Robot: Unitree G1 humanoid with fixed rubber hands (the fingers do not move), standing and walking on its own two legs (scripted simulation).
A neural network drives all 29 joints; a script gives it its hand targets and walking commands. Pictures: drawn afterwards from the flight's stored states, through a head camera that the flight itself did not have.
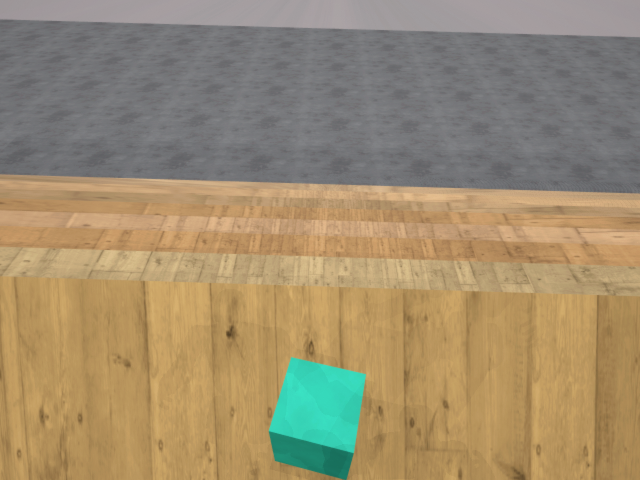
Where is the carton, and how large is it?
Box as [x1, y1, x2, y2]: [269, 357, 365, 479]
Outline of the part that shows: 291,357 269,428 274,458 277,461 346,479 354,448 365,374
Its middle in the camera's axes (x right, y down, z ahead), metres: +0.00 +0.50 +1.09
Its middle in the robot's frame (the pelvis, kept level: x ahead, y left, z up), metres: +0.45 +0.00 -0.66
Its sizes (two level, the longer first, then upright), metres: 0.210 0.200 0.250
